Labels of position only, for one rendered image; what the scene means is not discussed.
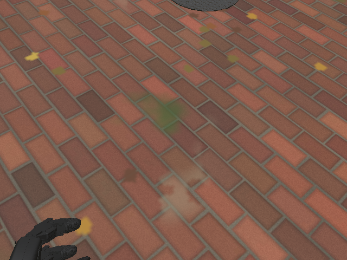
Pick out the robot left hand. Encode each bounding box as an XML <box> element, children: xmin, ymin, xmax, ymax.
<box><xmin>9</xmin><ymin>218</ymin><xmax>91</xmax><ymax>260</ymax></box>

